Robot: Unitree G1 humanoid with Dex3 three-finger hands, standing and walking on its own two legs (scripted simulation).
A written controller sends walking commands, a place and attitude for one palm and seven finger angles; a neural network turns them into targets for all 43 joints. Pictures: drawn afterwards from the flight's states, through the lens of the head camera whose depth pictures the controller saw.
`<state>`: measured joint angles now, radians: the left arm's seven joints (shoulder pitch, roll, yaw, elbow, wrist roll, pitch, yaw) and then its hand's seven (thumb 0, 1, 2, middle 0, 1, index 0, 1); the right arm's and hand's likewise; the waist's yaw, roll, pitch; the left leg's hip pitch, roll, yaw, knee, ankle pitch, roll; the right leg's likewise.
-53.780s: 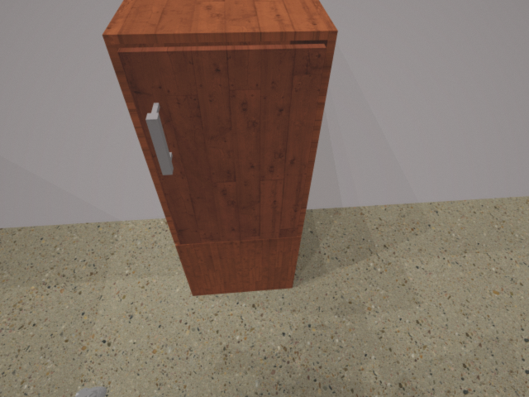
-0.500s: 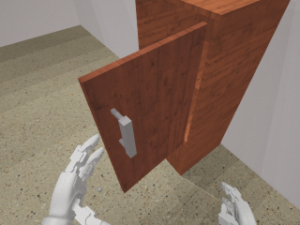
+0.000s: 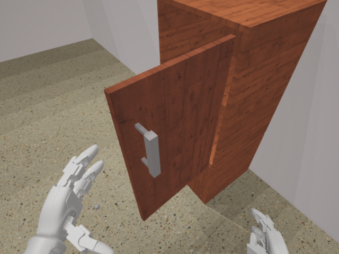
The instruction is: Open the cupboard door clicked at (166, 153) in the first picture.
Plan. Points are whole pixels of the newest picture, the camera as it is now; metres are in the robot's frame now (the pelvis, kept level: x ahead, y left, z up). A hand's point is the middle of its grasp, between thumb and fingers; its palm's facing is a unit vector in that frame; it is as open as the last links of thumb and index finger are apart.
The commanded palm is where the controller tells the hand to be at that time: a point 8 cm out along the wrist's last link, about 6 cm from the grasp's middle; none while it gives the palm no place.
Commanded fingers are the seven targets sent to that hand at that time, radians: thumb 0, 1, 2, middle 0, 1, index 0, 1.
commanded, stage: draw the hand back to the body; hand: left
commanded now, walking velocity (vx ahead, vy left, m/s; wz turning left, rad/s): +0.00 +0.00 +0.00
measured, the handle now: (147, 150) +0.33 +0.08 +0.10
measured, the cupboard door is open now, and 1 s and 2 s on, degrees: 95 95 95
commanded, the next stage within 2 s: step back with the hand held close in 1.26 s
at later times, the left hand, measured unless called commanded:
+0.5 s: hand (46, 191) +0.19 +0.23 +0.15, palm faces +0.26 -0.91 -0.32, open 13.7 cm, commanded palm +0.15 +0.28 +0.18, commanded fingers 0.00 0.27 0.63 -0.18 -0.30 -0.18 -0.30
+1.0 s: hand (9, 165) +0.21 +0.28 +0.20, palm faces +0.45 -0.81 -0.38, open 8.0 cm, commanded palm +0.17 +0.31 +0.21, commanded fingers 0.00 0.90 0.90 -0.20 -0.30 -0.20 -0.30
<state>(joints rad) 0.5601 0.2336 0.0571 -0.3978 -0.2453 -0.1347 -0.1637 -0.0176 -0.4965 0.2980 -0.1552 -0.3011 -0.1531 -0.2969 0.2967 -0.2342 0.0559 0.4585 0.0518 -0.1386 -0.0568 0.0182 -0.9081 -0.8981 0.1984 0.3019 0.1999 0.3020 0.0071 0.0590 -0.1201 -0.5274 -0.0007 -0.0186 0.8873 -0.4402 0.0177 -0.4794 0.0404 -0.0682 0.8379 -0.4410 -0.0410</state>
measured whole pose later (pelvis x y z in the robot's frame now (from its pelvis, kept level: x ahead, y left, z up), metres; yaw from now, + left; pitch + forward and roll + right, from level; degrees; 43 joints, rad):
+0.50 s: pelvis +0.01 +0.03 +0.03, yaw -1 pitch -1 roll -2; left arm 0.59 0.30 0.13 -0.48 -0.05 -0.05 0.11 -0.01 -0.06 0.49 -0.17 -0.30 -0.17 -0.30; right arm 0.24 -0.21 0.07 0.55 0.01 -0.12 -0.09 0.02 -0.91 -0.90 0.20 0.30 0.20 0.30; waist 0.05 0.05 -0.03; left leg -0.25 -0.03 0.01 0.60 -0.33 0.05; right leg -0.20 0.02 -0.03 0.54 -0.31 0.00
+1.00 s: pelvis +0.02 +0.02 +0.04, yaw -2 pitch -3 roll -1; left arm 0.47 0.35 0.35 -0.39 -0.07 -0.08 0.13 0.00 0.78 0.85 -0.21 -0.30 -0.20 -0.30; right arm 0.20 -0.23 0.03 0.63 0.01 -0.09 -0.07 0.02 -0.91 -0.90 0.20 0.30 0.20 0.30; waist 0.07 0.05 0.00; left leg -0.12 -0.02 0.03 0.44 -0.26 0.04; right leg -0.08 0.03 -0.01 0.38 -0.24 -0.01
